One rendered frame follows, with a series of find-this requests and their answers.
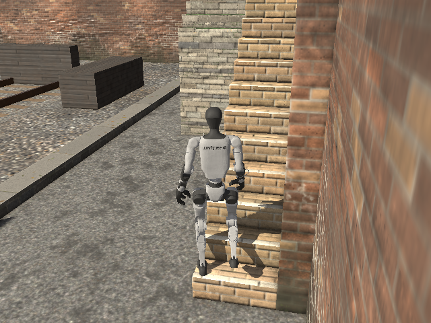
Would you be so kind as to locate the robot right forearm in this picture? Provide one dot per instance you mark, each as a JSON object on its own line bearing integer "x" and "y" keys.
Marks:
{"x": 240, "y": 175}

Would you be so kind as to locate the humanoid robot head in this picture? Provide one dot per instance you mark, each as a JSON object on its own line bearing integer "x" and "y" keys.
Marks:
{"x": 213, "y": 117}

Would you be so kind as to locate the left robot hand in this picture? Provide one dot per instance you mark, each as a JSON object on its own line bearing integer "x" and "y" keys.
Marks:
{"x": 180, "y": 195}

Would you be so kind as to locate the robot left forearm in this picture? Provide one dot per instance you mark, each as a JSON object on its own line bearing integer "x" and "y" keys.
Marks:
{"x": 183, "y": 180}

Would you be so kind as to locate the robot left foot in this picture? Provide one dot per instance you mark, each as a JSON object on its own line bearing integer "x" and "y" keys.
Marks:
{"x": 203, "y": 269}

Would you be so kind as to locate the robot right upper arm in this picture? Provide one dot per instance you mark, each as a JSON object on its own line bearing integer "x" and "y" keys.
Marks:
{"x": 237, "y": 152}

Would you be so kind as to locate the right robot hand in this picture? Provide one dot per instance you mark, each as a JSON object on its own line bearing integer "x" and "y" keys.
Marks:
{"x": 236, "y": 182}

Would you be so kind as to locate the robot left upper arm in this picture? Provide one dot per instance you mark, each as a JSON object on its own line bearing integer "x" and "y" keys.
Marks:
{"x": 190, "y": 154}

